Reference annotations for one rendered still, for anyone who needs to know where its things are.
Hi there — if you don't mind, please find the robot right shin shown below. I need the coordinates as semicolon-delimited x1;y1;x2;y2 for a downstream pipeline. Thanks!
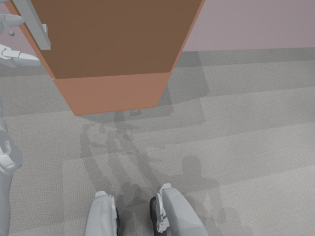
156;183;171;232

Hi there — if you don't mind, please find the left robot upper arm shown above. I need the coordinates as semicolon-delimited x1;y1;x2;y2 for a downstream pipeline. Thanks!
0;130;23;236

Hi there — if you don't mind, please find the right robot foot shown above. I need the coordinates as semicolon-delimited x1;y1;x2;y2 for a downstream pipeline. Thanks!
150;197;167;236

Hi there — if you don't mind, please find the cupboard door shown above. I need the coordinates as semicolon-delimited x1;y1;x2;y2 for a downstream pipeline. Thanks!
10;0;202;79

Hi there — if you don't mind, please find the handle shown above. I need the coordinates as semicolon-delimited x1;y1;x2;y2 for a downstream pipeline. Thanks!
13;0;51;50

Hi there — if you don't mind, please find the robot left hand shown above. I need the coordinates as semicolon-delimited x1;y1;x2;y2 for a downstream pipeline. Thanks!
0;0;41;68

